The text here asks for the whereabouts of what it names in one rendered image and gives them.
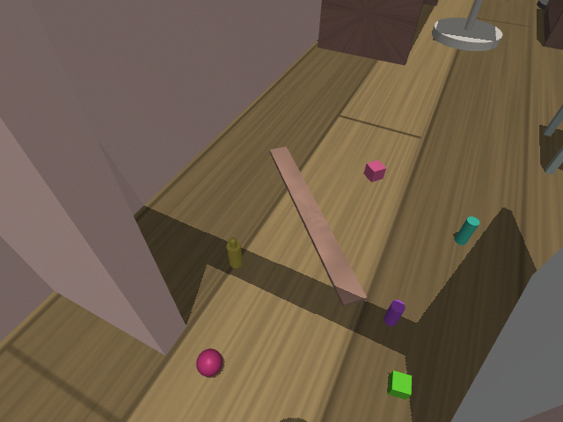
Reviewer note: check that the bookshelf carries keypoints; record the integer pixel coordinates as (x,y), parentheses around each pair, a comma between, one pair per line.
(553,24)

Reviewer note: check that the office chair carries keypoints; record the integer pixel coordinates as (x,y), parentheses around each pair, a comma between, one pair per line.
(467,34)

